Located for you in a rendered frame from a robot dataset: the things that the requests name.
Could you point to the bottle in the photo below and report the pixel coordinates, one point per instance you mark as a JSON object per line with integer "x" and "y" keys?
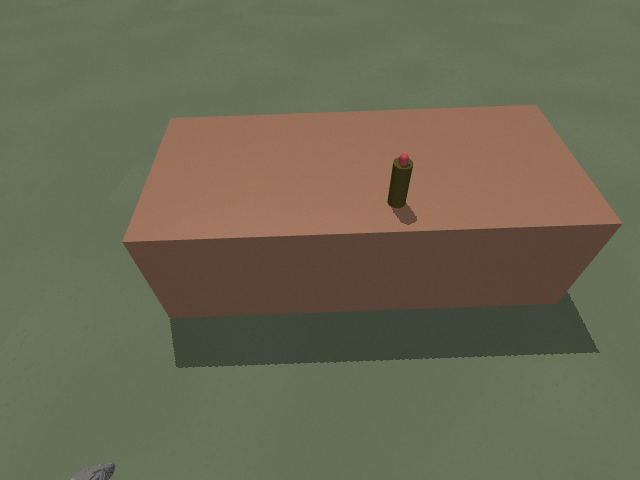
{"x": 400, "y": 179}

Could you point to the left robot hand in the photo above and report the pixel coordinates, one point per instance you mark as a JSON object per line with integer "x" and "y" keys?
{"x": 99, "y": 472}

